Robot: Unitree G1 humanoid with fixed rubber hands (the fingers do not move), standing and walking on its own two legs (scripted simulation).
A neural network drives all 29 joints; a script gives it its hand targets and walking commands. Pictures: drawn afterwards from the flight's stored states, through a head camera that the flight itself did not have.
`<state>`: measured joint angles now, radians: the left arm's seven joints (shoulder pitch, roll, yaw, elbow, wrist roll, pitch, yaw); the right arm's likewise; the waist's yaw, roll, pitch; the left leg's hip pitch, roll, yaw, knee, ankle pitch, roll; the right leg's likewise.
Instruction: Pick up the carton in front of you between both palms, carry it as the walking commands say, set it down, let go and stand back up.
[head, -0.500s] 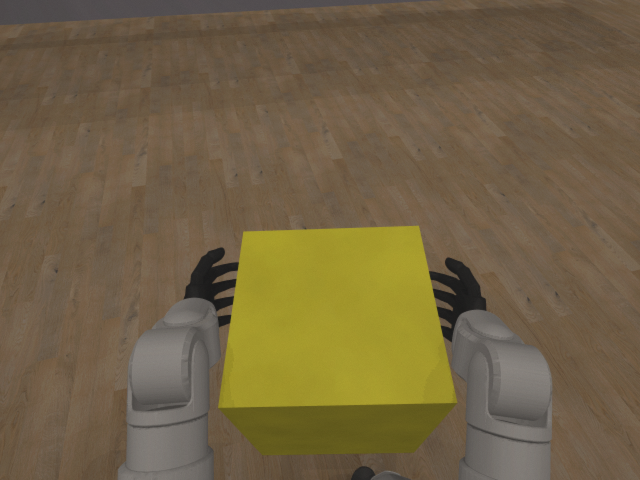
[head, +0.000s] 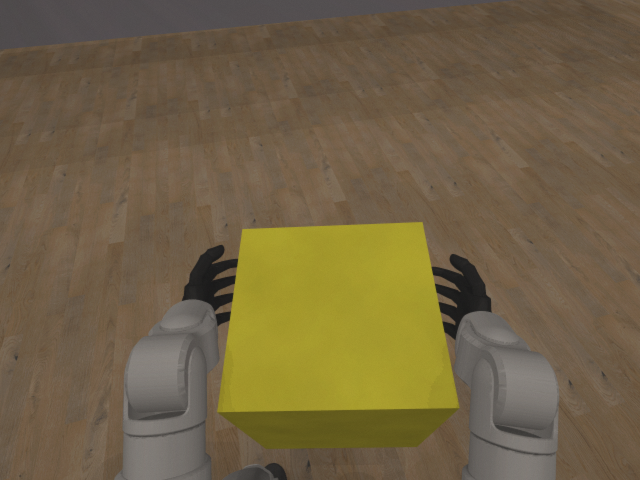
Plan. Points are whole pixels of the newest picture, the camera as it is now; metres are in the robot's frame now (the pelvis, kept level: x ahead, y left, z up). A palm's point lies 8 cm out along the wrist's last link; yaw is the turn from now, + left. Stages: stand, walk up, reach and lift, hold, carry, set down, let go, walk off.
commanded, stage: carry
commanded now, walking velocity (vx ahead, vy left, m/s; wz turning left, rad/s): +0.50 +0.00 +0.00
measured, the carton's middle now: (336, 346) +0.27 -0.01 +0.01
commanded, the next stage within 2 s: none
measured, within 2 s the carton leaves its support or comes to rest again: neither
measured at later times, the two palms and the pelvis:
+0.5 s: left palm (241, 141) +0.61 +0.16 +0.09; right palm (415, 144) +0.61 -0.14 +0.09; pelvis +0.34 +0.01 +0.00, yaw +0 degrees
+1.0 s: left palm (269, 49) +0.95 +0.15 +0.10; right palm (399, 54) +0.95 -0.15 +0.10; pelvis +0.68 +0.00 +0.00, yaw +0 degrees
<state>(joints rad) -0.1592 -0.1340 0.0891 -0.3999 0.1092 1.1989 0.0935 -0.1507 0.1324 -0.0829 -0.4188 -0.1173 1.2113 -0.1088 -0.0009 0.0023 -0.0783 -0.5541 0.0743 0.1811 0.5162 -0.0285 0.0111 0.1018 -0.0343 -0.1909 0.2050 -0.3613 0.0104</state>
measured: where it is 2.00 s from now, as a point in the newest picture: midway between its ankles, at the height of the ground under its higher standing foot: (327, 212)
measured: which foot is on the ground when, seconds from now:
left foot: up 0.00-0.02, down 0.04-0.58, up 0.60-1.00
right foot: down 0.00-0.04, up 0.06-0.52, down 0.54-1.00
